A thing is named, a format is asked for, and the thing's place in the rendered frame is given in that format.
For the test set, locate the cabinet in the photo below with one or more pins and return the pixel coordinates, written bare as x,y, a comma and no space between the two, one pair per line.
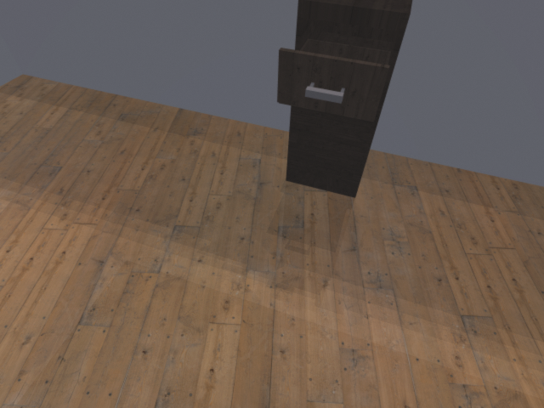
328,151

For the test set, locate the drawer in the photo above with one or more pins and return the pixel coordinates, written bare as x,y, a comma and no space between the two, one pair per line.
333,66

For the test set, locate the handle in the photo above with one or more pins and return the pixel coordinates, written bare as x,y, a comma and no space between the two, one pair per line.
324,94

